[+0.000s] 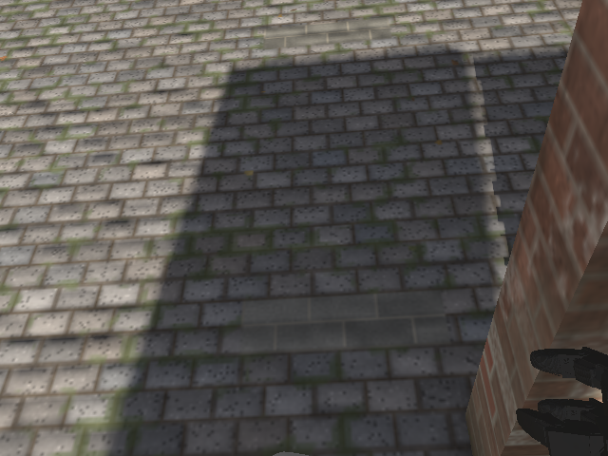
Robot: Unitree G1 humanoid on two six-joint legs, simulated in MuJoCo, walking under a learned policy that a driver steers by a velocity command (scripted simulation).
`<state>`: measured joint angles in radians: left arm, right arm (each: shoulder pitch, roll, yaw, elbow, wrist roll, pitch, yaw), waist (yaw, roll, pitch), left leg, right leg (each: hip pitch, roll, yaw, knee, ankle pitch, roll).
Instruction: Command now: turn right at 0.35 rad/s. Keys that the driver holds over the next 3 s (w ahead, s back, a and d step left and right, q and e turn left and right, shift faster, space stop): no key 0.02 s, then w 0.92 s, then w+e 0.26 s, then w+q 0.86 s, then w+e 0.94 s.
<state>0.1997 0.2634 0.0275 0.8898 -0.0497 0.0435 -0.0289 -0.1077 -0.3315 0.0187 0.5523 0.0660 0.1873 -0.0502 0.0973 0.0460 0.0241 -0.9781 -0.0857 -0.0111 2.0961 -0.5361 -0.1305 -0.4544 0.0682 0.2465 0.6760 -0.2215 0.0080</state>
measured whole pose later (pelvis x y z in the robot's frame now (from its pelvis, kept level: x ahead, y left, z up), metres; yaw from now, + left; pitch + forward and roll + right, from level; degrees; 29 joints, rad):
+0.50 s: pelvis +0.05 +0.13 +0.13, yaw -3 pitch -2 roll -1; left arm 0.06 0.27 0.09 0.87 -0.10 0.05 0.02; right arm 0.61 -0.25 -0.04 1.15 0.01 0.03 0.07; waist -0.12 0.06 0.02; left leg -0.32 0.04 0.07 1.10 -0.74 0.04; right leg -0.56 0.15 0.12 0.95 0.03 0.05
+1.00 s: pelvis +0.27 +0.14 -0.09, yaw -4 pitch +0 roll -4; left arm 0.44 0.21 0.02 1.02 0.15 -0.08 0.00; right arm 0.29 -0.32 -0.07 0.92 -0.12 -0.09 0.07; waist 0.04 0.03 0.00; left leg -0.50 0.06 -0.04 0.75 0.20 -0.03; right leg -0.21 0.04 0.04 1.11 -0.90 0.01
